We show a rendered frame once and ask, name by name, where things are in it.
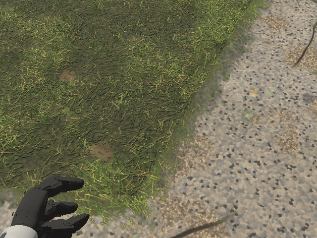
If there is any robot left hand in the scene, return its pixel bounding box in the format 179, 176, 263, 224
11, 175, 89, 238

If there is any left robot forearm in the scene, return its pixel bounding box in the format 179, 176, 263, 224
0, 225, 38, 238

